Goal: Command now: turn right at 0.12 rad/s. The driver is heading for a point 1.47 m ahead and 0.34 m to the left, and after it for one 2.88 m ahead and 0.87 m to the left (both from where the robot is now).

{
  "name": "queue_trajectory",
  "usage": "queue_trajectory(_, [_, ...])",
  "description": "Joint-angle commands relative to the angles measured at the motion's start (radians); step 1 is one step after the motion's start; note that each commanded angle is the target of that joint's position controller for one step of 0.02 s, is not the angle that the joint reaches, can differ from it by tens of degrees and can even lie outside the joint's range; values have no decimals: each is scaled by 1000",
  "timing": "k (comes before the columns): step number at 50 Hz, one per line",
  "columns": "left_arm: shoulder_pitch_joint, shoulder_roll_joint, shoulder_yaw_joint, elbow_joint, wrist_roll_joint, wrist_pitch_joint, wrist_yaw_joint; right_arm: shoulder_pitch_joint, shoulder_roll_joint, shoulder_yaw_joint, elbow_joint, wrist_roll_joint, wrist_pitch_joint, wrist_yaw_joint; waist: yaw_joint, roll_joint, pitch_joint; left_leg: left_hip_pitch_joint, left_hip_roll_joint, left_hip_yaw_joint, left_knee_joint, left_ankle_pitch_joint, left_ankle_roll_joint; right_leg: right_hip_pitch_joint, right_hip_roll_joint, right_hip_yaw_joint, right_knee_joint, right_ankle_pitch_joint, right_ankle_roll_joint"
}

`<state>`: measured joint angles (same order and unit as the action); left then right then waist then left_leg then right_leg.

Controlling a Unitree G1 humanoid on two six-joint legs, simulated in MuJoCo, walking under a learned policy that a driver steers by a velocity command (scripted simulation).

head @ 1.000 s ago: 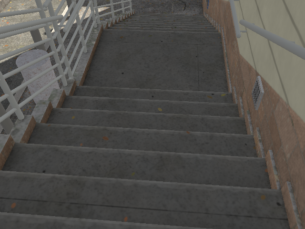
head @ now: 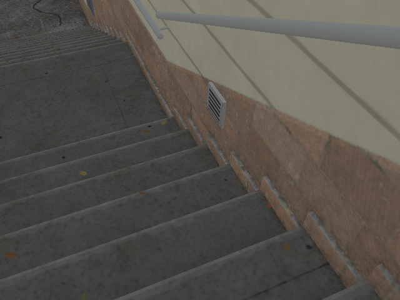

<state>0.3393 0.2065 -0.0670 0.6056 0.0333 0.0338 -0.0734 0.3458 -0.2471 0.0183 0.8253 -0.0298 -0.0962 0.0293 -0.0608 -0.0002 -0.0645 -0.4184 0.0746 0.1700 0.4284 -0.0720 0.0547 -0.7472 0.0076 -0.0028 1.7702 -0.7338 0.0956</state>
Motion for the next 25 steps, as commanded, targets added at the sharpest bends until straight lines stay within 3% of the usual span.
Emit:
queue_trajectory(1, [-17,67,26,-130,-5,-4,24,125,-253,-87,-11,-15,-10,-35,-30,190,-13,262,337,-408,-286,-234,198,-83,55,-54,-114,-190,-81])
queue_trajectory(2, [-29,63,25,-144,-9,-4,34,133,-241,-93,-7,-21,-6,-44,-29,178,-26,306,380,-441,-297,-211,220,-109,47,-12,-152,-177,-117])
queue_trajectory(3, [-75,67,28,-166,-18,-9,28,81,-226,-97,-32,5,2,-49,-33,137,-31,290,371,-419,-345,-283,235,-63,68,-42,-397,-262,-150])
queue_trajectory(4, [-63,84,38,-166,-38,-10,23,-19,-238,-99,-72,-7,15,-41,12,129,-32,189,349,-382,-386,-293,232,92,106,-79,-560,-157,-208])
queue_trajectory(5, [-33,88,52,-142,-44,-11,18,-46,-227,-95,-69,-17,27,-29,59,161,-53,89,320,-319,-395,-251,204,256,120,-74,-620,-66,-269])
queue_trajectory(6, [50,101,55,-103,-23,-32,23,-111,-149,-74,-122,-14,33,-18,134,-29,-19,-127,182,-156,-189,-365,88,311,-9,273,-857,-100,-449])
queue_trajectory(7, [252,121,56,-4,6,-48,37,-231,-81,-60,-178,-20,30,-9,251,-209,68,-550,-30,-129,121,-446,-76,485,-173,860,-1055,-21,-602])
queue_trajectory(8, [278,176,79,-18,52,-74,38,-345,-27,-37,-229,-14,13,-35,347,-162,133,-783,-139,-499,252,-488,-103,616,-232,1039,-1145,199,-609])
queue_trajectory(9, [214,195,93,-38,82,-76,37,-405,34,-8,-281,-7,-12,-54,348,-162,187,-939,-218,-658,281,-427,-98,695,-308,971,-1231,530,-567])
queue_trajectory(10, [116,140,71,-52,75,-76,19,-364,17,-19,-261,-4,-32,-66,267,-140,146,-846,-207,-692,336,-306,-116,633,-267,850,-1159,657,-492])
queue_trajectory(11, [-19,98,59,-31,33,-75,-7,-229,-37,-34,-211,-19,-40,-68,132,-97,90,-656,-184,-569,433,-206,-127,486,-206,606,-1019,706,-442])
queue_trajectory(12, [35,147,93,55,-5,-35,82,-56,-105,-99,-139,13,39,-59,14,67,-63,-267,-186,-462,594,-172,-99,346,-238,487,-937,974,-378])
queue_trajectory(13, [-37,134,87,36,-20,-22,94,17,-94,-100,-121,16,92,-53,-39,11,-33,-170,-199,-370,718,-112,-103,220,-210,400,-933,1012,-346])
queue_trajectory(14, [-102,99,81,16,-33,-15,93,25,-78,-105,-115,21,130,-50,-60,-25,8,-136,-205,-346,812,-74,-107,134,-198,351,-979,963,-329])
queue_trajectory(15, [-149,94,82,3,-39,-10,93,3,-67,-104,-123,26,158,-46,-65,-59,48,-147,-206,-336,865,-49,-102,99,-195,325,-1023,874,-314])
queue_trajectory(17, [-107,101,84,23,-45,-12,98,-82,-59,-95,-142,22,179,-42,-13,-54,94,-183,-198,-343,856,-10,-87,147,-188,299,-1078,757,-305])
queue_trajectory(18, [-57,118,93,50,-41,-18,105,-106,-59,-95,-148,13,179,-40,15,-47,108,-220,-199,-350,822,18,-84,219,-186,295,-1064,738,-318])
queue_trajectory(21, [73,111,103,113,-20,-37,116,-205,-67,-99,-144,1,171,-24,107,-92,89,-307,-180,-366,632,37,-92,467,-181,269,-999,773,-337])
queue_trajectory(23, [108,102,106,138,-8,-42,127,-263,-53,-95,-144,4,161,-13,143,-113,80,-286,-147,-370,423,88,-104,536,-169,269,-959,704,-333])
queue_trajectory(25, [81,102,109,137,-11,-44,131,-286,-30,-87,-134,18,153,2,142,-119,62,-136,-109,-322,187,159,-94,482,-150,261,-943,561,-328])
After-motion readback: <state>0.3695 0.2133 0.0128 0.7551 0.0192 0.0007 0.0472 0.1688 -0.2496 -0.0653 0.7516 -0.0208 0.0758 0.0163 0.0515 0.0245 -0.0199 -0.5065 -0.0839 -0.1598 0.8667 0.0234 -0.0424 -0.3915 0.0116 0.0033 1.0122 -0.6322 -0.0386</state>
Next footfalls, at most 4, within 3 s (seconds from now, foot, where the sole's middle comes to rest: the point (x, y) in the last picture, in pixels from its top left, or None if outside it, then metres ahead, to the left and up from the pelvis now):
0.10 right None -0.04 -0.13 -0.62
0.50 left None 0.04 0.12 -0.67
0.76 left None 0.10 0.14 -0.77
1.20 right None -0.04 -0.09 -0.62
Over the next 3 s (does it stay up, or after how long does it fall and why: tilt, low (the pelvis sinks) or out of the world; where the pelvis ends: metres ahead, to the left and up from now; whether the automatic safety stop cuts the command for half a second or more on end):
stays up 0.55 0.09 -0.16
